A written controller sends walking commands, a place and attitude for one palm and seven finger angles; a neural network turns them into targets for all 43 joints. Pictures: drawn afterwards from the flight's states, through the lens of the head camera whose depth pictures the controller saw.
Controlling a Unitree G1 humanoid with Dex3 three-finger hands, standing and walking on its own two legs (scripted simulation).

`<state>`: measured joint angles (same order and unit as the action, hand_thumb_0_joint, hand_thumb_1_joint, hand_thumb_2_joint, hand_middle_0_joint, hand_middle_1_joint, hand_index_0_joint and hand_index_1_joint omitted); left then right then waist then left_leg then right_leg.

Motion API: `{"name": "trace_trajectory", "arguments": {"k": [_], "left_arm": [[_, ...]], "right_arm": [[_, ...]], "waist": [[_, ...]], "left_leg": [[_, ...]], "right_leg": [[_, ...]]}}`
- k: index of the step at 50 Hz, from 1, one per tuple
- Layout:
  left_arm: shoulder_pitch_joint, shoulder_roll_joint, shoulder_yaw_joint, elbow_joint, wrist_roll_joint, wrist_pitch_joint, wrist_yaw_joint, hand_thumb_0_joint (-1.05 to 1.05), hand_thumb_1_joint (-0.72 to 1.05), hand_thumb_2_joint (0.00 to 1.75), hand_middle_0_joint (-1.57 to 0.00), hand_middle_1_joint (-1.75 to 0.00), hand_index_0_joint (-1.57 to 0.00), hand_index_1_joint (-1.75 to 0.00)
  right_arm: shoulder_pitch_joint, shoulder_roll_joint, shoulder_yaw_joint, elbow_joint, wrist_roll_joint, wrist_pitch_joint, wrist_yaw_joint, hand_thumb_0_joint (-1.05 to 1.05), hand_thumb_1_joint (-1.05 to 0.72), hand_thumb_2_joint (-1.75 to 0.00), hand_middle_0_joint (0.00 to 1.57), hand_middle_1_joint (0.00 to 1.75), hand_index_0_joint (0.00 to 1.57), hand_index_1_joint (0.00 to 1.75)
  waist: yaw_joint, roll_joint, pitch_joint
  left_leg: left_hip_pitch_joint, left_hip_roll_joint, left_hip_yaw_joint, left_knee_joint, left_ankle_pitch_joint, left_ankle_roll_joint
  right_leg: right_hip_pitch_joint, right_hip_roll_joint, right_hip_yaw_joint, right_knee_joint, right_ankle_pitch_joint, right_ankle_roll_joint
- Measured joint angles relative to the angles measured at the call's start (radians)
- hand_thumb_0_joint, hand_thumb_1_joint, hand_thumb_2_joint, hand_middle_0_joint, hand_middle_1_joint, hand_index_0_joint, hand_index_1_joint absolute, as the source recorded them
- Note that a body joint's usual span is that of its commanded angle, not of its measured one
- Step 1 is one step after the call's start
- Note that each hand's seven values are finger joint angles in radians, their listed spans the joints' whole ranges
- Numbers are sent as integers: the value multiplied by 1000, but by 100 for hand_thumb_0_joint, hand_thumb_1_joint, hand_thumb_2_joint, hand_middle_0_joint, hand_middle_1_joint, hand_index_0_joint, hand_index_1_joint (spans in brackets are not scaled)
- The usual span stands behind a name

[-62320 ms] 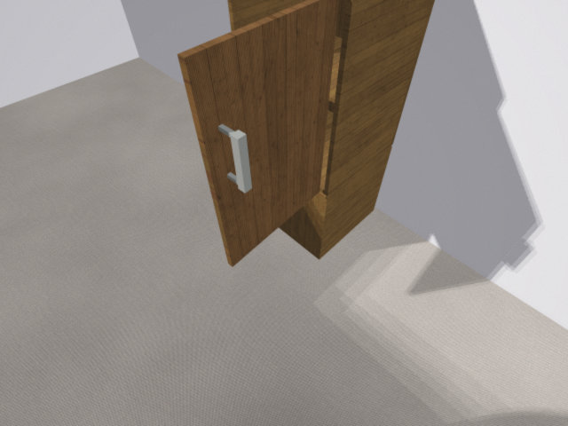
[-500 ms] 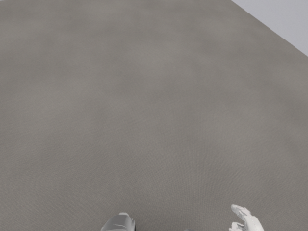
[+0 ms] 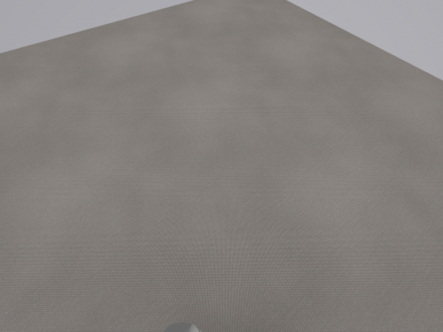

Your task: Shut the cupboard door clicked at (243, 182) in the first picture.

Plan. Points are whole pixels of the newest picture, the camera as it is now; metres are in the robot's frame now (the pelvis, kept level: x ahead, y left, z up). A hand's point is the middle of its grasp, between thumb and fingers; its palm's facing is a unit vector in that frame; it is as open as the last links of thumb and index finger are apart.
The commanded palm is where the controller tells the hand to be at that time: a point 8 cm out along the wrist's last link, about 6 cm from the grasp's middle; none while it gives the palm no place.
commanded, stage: turn to face it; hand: left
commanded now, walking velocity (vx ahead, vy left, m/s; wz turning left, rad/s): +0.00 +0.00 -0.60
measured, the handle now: out of the picture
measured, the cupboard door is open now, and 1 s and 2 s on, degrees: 29 29 29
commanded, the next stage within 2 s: none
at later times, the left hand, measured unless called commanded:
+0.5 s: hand (145, 294) +0.20 +0.18 -0.15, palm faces -0.29 -0.92 -0.27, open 7.4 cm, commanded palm none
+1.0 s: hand (163, 292) +0.21 +0.15 -0.18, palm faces -0.54 -0.82 -0.18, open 7.4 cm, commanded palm none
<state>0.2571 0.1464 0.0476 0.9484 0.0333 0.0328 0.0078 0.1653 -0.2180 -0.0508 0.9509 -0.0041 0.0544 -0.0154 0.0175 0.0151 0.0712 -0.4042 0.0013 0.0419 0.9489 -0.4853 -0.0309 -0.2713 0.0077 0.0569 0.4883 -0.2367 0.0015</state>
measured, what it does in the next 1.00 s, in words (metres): steps on the spot, turning right: left foot, then right foot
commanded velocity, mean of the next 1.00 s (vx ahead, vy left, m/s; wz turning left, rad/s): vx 0.00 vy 0.00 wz -0.60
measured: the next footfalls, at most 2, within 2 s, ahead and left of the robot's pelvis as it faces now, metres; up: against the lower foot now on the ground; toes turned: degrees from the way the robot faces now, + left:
left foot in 0.14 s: +0.06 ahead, +0.13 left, +0.00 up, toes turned -3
right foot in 0.52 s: +0.02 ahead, -0.13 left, +0.00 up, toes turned -24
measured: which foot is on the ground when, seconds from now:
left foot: up 0.00-0.12, down 0.14-0.52, up 0.54-0.88, down 0.90-1.00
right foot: down 0.00-0.14, up 0.16-0.50, down 0.52-0.90, up 0.92-1.00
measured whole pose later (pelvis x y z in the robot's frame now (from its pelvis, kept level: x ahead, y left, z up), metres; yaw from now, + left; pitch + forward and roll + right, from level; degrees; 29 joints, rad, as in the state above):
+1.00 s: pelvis +0.03 +0.03 +0.00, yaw -35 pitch +1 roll -2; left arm 0.18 0.26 0.09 0.90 0.03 0.09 -0.03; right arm 0.20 -0.21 -0.02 0.86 -0.03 0.01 -0.02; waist 0.01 -0.06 0.08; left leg -0.28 0.07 0.08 0.55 -0.29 0.01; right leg -0.48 0.05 0.05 0.98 -0.47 0.03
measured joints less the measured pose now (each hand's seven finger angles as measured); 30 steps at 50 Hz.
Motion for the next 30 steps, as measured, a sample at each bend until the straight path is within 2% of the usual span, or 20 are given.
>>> {"name": "trace_trajectory", "arguments": {"k": [3, 6, 7, 8, 10, 13, 16, 19, 24, 26, 27, 28, 30], "left_arm": [[1, 14, 12, -2, 1, 6, 2, 1, 91, 89, -21, -30, -20, -30], [1, 37, 25, 0, -4, 17, 0, 1, 91, 89, -21, -30, -20, -30], [2, 44, 28, -1, -9, 23, -2, 1, 91, 89, -21, -30, -20, -30], [-6, 56, 33, 4, -13, 31, -4, 1, 91, 89, -21, -30, -20, -30], [-22, 80, 40, 6, -14, 45, -7, 1, 91, 89, -21, -30, -20, -30], [-46, 109, 52, -2, -9, 53, -19, 1, 91, 89, -20, -30, -20, -30], [-76, 127, 56, -25, -10, 53, -30, 1, 91, 89, -20, -30, -20, -30], [-104, 135, 56, -46, -10, 54, -36, 1, 91, 89, -20, -30, -19, -30], [-135, 129, 47, -70, -8, 44, -41, 1, 91, 89, -20, -30, -19, -30], [-136, 127, 39, -84, -7, 30, -43, 1, 91, 89, -20, -30, -19, -30], [-134, 125, 36, -89, -4, 16, -41, 1, 91, 89, -20, -30, -19, -30], [-138, 113, 31, -87, -5, 4, -34, 1, 91, 89, -20, -30, -19, -30], [-135, 89, 18, -88, -8, -2, -24, 0, 91, 89, -20, -30, -20, -30]], "right_arm": [[3, -5, -3, -5, 3, -3, -4, 0, -91, -90, 20, 30, 20, 30], [4, -9, -3, -18, 5, -17, -10, 0, -91, -90, 20, 30, 20, 30], [9, -13, -2, -24, 3, -27, -12, 0, -91, -90, 20, 30, 20, 30], [9, -9, -1, -25, -2, -35, -14, 0, -91, -90, 20, 30, 20, 30], [15, 1, 8, -32, -13, -39, -16, 0, -90, -90, 20, 30, 20, 30], [34, 15, 21, -40, -22, -40, -19, 0, -90, -90, 20, 30, 20, 30], [43, 20, 26, -41, -26, -35, -19, 0, -90, -90, 20, 30, 20, 30], [50, 21, 26, -39, -26, -36, -15, 0, -90, -90, 20, 30, 21, 30], [64, 6, 15, -31, -25, -30, -3, 0, -90, -90, 20, 30, 21, 30], [79, -5, 9, -31, -19, -26, 4, 0, -90, -90, 20, 30, 21, 30], [83, -12, 5, -30, -14, -21, 6, 0, -90, -90, 20, 30, 21, 30], [73, -25, 1, -24, -11, -9, 5, 0, -90, -90, 20, 30, 21, 30], [55, -45, -5, -22, -8, 13, 0, 0, -90, -90, 20, 30, 21, 30]], "waist": [[5, -30, 8], [4, -52, 6], [0, -49, 0], [-3, -61, 2], [-2, -74, 7], [-8, -63, 6], [-8, -41, 13], [-12, -24, 17], [-29, 10, 18], [-34, 18, 8], [-31, 20, 1], [-31, 39, 6], [-38, 59, 16]], "left_leg": [[15, 6, -13, -97, 20, -10], [86, 11, -26, -322, 135, -12], [113, 22, -25, -398, 201, 4], [114, 21, -12, -396, 220, 24], [129, 31, 18, -381, 190, 46], [171, 62, 45, -420, 182, 48], [202, 92, 75, -455, 195, 43], [221, 114, 114, -463, 191, 34], [226, 151, 180, -406, 146, 10], [207, 167, 198, -337, 106, -7], [176, 171, 190, -265, 74, -13], [134, 168, 142, -162, 12, -19], [47, 132, 56, 36, -40, -23]], "right_leg": [[2, 4, 30, -21, 13, 7], [-21, 17, 64, 17, -5, 24], [-37, 28, 71, 47, -21, 30], [-59, 27, 74, 106, -83, 26], [-116, 29, 43, 285, -217, 22], [-179, 23, -27, 498, -256, 32], [-191, 2, -75, 531, -236, 41], [-170, -19, -96, 454, -201, 41], [-83, -27, -119, 254, -147, 21], [-17, -26, -127, 114, -28, 3], [-5, -24, -120, 85, -49, -6], [-19, -10, -114, 109, -71, -14], [-24, 1, -102, 120, -74, -21]]}}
